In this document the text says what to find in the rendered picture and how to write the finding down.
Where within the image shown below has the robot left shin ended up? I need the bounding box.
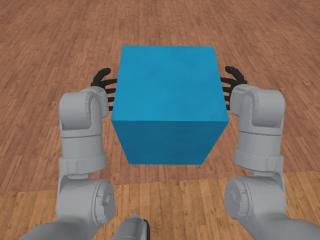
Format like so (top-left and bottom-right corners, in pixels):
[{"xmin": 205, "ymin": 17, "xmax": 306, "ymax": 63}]
[{"xmin": 129, "ymin": 214, "xmax": 142, "ymax": 219}]

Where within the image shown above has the carton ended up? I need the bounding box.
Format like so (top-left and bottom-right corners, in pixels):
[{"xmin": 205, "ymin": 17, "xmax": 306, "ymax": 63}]
[{"xmin": 111, "ymin": 45, "xmax": 229, "ymax": 165}]

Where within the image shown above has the right robot upper arm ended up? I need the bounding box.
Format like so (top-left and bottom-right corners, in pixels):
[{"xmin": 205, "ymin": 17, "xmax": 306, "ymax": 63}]
[{"xmin": 224, "ymin": 175, "xmax": 320, "ymax": 240}]

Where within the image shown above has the robot left thigh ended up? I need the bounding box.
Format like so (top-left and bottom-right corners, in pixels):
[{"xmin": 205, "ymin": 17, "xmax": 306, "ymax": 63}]
[{"xmin": 111, "ymin": 217, "xmax": 147, "ymax": 240}]

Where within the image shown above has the robot left hand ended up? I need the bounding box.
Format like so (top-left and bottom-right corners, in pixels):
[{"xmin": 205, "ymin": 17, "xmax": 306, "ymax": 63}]
[{"xmin": 90, "ymin": 68, "xmax": 118, "ymax": 111}]

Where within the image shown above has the robot right hand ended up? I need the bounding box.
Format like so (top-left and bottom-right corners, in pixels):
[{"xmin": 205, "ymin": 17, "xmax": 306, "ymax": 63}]
[{"xmin": 220, "ymin": 66, "xmax": 247, "ymax": 111}]

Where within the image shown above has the left robot upper arm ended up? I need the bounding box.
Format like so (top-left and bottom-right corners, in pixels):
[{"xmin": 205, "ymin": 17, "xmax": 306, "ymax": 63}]
[{"xmin": 18, "ymin": 179, "xmax": 116, "ymax": 240}]

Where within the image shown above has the right robot forearm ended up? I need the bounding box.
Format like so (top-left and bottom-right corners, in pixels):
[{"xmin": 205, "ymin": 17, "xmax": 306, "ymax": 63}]
[{"xmin": 229, "ymin": 84, "xmax": 287, "ymax": 212}]

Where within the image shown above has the left robot forearm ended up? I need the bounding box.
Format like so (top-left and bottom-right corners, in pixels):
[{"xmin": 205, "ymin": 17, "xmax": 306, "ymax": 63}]
[{"xmin": 56, "ymin": 86, "xmax": 110, "ymax": 217}]

